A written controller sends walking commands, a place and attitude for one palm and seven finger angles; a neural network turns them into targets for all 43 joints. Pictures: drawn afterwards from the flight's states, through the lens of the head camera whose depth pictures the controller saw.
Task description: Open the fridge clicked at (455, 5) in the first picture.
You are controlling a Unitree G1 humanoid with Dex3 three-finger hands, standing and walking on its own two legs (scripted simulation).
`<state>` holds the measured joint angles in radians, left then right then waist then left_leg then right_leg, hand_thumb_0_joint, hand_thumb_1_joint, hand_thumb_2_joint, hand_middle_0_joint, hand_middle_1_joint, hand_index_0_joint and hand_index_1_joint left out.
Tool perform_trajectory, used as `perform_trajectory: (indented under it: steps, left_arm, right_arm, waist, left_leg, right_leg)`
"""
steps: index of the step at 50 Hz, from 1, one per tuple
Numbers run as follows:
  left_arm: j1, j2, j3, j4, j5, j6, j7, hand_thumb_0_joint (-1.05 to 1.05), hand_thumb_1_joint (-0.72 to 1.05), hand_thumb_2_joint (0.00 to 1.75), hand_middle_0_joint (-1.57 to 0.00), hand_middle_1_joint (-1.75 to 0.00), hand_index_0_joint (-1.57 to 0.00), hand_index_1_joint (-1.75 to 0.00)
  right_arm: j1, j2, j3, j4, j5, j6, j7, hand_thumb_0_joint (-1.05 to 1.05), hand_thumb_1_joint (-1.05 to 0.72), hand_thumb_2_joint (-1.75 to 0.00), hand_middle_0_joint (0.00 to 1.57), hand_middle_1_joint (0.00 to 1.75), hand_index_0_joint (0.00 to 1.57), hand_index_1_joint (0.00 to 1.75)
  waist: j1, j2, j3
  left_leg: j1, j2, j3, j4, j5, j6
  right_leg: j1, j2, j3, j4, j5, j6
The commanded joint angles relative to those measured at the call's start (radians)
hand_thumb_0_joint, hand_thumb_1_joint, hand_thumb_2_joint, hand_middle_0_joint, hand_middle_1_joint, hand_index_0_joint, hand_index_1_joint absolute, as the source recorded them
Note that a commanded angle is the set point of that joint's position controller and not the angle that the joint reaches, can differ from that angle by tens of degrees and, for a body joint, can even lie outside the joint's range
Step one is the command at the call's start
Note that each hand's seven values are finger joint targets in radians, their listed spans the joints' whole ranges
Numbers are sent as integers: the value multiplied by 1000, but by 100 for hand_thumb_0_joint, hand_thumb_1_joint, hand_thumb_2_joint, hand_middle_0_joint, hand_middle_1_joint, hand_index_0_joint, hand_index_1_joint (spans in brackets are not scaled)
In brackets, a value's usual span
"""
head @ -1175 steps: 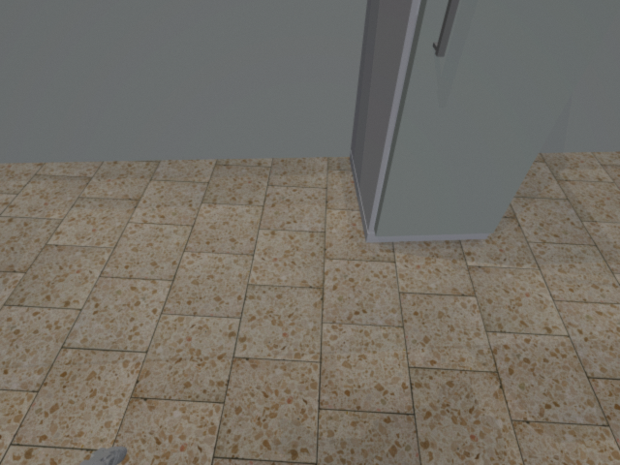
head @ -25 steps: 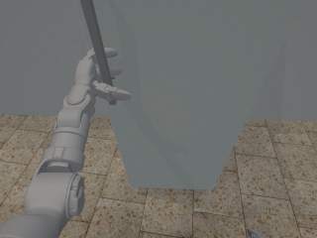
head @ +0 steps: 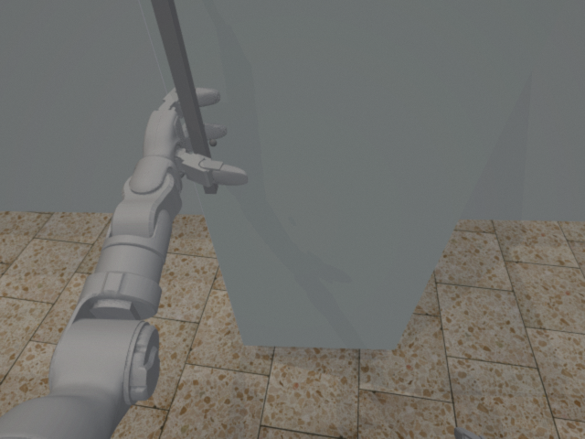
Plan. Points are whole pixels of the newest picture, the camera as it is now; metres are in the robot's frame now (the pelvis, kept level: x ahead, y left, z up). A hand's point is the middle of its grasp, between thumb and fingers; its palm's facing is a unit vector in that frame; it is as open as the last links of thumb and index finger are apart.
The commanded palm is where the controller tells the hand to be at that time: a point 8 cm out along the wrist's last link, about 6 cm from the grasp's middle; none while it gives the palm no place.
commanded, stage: grip the handle and tug to test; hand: left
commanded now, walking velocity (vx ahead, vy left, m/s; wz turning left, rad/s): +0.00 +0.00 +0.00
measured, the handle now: (188, 79) +0.50 +0.15 +0.26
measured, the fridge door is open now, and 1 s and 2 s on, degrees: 0 0 16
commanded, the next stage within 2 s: pull the door a little, standing still in 1.40 s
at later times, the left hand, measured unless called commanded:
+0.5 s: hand (211, 142) +0.45 +0.12 +0.20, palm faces +0.03 -1.00 -0.01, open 8.4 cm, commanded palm +0.42 +0.16 +0.20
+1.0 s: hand (212, 142) +0.45 +0.12 +0.20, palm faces +0.04 -1.00 -0.01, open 5.4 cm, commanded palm +0.42 +0.15 +0.20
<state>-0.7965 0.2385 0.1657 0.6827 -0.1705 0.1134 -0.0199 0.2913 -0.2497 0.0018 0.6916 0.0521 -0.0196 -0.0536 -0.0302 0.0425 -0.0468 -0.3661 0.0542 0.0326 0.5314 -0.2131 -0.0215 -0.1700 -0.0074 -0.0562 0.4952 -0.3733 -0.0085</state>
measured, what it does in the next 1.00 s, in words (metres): stands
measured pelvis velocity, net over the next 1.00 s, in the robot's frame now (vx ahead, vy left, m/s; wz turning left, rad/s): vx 0.01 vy -0.01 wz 0.02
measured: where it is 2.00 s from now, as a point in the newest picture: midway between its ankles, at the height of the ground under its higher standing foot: outside the picture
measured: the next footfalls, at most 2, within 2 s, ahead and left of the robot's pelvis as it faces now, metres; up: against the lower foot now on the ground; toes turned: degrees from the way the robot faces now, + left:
none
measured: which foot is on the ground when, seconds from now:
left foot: down 0.00-1.00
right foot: down 0.00-1.00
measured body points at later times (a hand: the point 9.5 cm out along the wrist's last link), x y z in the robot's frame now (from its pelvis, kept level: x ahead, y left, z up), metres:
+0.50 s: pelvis +0.00 +0.00 +0.00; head +0.01 -0.02 +0.45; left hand +0.44 +0.18 +0.20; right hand +0.12 -0.26 -0.12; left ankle +0.04 +0.14 -0.73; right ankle -0.07 -0.11 -0.73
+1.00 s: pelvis +0.01 -0.01 +0.00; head +0.02 -0.02 +0.45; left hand +0.44 +0.18 +0.20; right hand +0.12 -0.26 -0.12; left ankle +0.04 +0.14 -0.73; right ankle -0.07 -0.11 -0.73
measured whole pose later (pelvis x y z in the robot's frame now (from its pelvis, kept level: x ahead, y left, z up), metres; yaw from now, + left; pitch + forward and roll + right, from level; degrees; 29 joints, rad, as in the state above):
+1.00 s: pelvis +0.01 -0.01 +0.00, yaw +1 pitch +3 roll +0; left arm -0.78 0.23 0.15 0.65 -0.17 0.13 0.00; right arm 0.27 -0.25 0.00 0.69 0.05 -0.02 -0.05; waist -0.01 0.05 -0.05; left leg -0.36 0.05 0.02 0.53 -0.22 -0.03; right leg -0.16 -0.01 -0.07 0.49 -0.38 -0.01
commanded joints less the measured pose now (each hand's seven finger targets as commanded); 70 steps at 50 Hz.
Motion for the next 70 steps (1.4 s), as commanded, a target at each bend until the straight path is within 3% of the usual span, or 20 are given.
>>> perform_trajectory:
  steps: [1, 5, 7, 12, 15, 19, 24, 25, 29, 33, 35, 38, 41, 49, 50, 52, 57, 61, 64, 70]
  left_arm:
    - [-509, 69, -36, -299, -10, -85, -34, 0, -41, 34, -31, -121, -31, -121]
    - [-502, 141, 18, -272, -9, -73, -34, 0, -22, 42, -33, -124, -33, -124]
    - [-526, 79, -33, -275, -6, -66, -37, 0, -13, 46, -34, -125, -34, -125]
    - [-551, 70, -46, -294, 1, -65, -31, 0, 11, 56, -36, -129, -36, -129]
    - [-527, 86, -28, -255, -5, -62, -31, 0, 25, 62, -38, -131, -38, -131]
    - [-561, 73, -44, -281, -5, -65, -39, 0, 43, 70, -40, -133, -40, -133]
    - [-555, 62, -49, -266, -11, -64, -45, 0, 67, 80, -43, -137, -43, -137]
    - [-545, 88, -32, -267, -11, -70, -43, 0, 71, 82, -43, -137, -43, -137]
    - [-531, 64, -47, -288, -11, -69, -45, 0, 90, 90, -45, -140, -45, -140]
    - [-550, 49, -65, -288, -10, -67, -47, 0, 90, 90, -45, -140, -45, -140]
    - [-542, 69, -49, -274, -12, -68, -45, 0, 90, 90, -45, -140, -45, -140]
    - [-553, 55, -60, -302, -7, -69, -49, 0, 90, 90, -45, -140, -45, -140]
    - [-548, 11, -91, -295, -10, -68, -43, 0, 90, 90, -45, -140, -45, -140]
    - [-555, 27, -83, -331, -8, -68, -43, 0, 90, 90, -45, -140, -45, -140]
    - [-510, 50, -62, -319, -10, -69, -43, 0, 90, 90, -45, -140, -45, -140]
    - [-479, 82, -30, -333, -15, -66, -48, 0, 90, 90, -45, -140, -45, -140]
    - [-344, 58, -36, -444, -27, -65, -65, 0, 90, 90, -45, -140, -45, -140]
    - [-252, 91, 2, -513, -32, -44, -63, 0, 90, 90, -45, -140, -45, -140]
    - [-157, 77, 0, -633, -30, -23, -62, 0, 90, 90, -45, -140, -45, -140]
    - [-67, 61, -29, -761, -23, 42, -48, 0, 90, 90, -45, -140, -45, -140]
  right_arm:
    - [-50, -127, -43, -132, 6, -46, -10, 0, -90, -90, 20, 30, 20, 30]
    - [-42, -137, -44, -124, 2, -40, -18, 0, -90, -90, 20, 30, 20, 30]
    - [-54, -125, -41, -126, 7, -40, -16, 0, -90, -90, 20, 30, 20, 30]
    - [-50, -126, -43, -124, 6, -41, -15, 0, -90, -90, 20, 30, 20, 30]
    - [-38, -132, -44, -116, 1, -38, -18, 0, -90, -90, 20, 30, 20, 30]
    - [-50, -126, -43, -118, 4, -40, -17, 0, -90, -90, 20, 30, 20, 30]
    - [-52, -125, -40, -119, 5, -38, -17, 0, -90, -90, 20, 30, 20, 30]
    - [-43, -130, -42, -118, 3, -36, -18, 0, -90, -90, 20, 30, 20, 30]
    - [-55, -125, -42, -126, 6, -39, -14, 0, -90, -90, 20, 30, 20, 30]
    - [-57, -125, -42, -123, 7, -38, -15, 0, -90, -90, 20, 30, 20, 30]
    - [-47, -131, -43, -118, 4, -38, -18, 0, -90, -90, 20, 30, 20, 30]
    - [-56, -124, -43, -123, 6, -39, -15, 0, -90, -90, 20, 30, 20, 30]
    - [-53, -122, -43, -120, 7, -44, -13, 0, -90, -90, 20, 30, 20, 30]
    - [-56, -124, -44, -122, 4, -47, -10, 0, -90, -90, 20, 30, 20, 30]
    - [-54, -127, -45, -124, 1, -46, -11, 0, -90, -90, 20, 30, 20, 30]
    - [-63, -128, -43, -131, 3, -43, -11, 0, -90, -90, 20, 30, 20, 30]
    - [-100, -117, -38, -168, 6, -43, -3, 0, -90, -90, 20, 30, 20, 30]
    - [-114, -121, -40, -187, 7, -40, 0, 0, -90, -90, 20, 30, 20, 30]
    - [-137, -111, -37, -213, 6, -40, 6, 0, -90, -90, 20, 30, 20, 30]
    - [-169, -110, -31, -231, 5, -27, 3, 0, -90, -90, 20, 30, 20, 30]
  waist:
    - [-23, -49, -361]
    - [-18, -85, -335]
    - [-30, -50, -318]
    - [-34, -8, -337]
    - [-35, -72, -335]
    - [-37, -26, -348]
    - [-39, -43, -326]
    - [-35, -70, -333]
    - [-27, -25, -350]
    - [-38, -31, -328]
    - [-37, -75, -326]
    - [-33, -23, -352]
    - [-43, -33, -342]
    - [-36, -33, -368]
    - [-25, -70, -366]
    - [-14, -67, -375]
    - [14, -30, -390]
    - [27, -70, -373]
    - [43, -32, -397]
    - [38, -58, -351]
  left_leg:
    - [389, -49, -25, 10, 355, 63]
    - [347, -54, -15, 8, 330, 68]
    - [362, -55, -15, 7, 322, 66]
    - [389, -52, -23, 11, 336, 62]
    - [370, -54, -22, 12, 331, 66]
    - [390, -55, -20, 14, 348, 64]
    - [375, -58, -18, 15, 338, 66]
    - [363, -58, -21, 14, 338, 68]
    - [390, -58, -22, 20, 370, 65]
    - [382, -58, -20, 17, 343, 66]
    - [367, -58, -22, 15, 339, 69]
    - [394, -60, -22, 19, 368, 66]
    - [406, -55, -27, 22, 369, 67]
    - [410, -59, -27, 23, 381, 66]
    - [392, -59, -27, 22, 385, 69]
    - [382, -63, -21, 17, 392, 70]
    - [394, -64, -6, 18, 456, 70]
    - [387, -57, -3, 11, 482, 73]
    - [407, -60, 6, 15, 541, 73]
    - [413, -51, 5, -3, 525, 69]
  right_leg:
    - [-97, 51, -2, -48, 514, -4]
    - [-67, 47, 3, -56, 523, 0]
    - [-100, 49, 3, -57, 512, -1]
    - [-117, 48, 1, -55, 498, -5]
    - [-99, 48, 0, -60, 505, -1]
    - [-110, 47, 3, -53, 525, -2]
    - [-113, 47, 3, -56, 529, 0]
    - [-86, 45, 1, -56, 527, -1]
    - [-103, 48, 2, -46, 549, -3]
    - [-115, 48, 2, -54, 530, -1]
    - [-92, 46, -1, -56, 527, -1]
    - [-104, 47, 2, -45, 552, -3]
    - [-128, 50, -4, -48, 533, -1]
    - [-110, 49, -3, -43, 555, -3]
    - [-79, 48, -5, -45, 563, -3]
    - [-59, 46, 0, -40, 597, -1]
    - [-8, 43, -4, -29, 667, -2]
    - [16, 44, -6, -32, 701, 1]
    - [43, 38, -5, -21, 765, 3]
    - [47, 37, -11, -40, 722, 3]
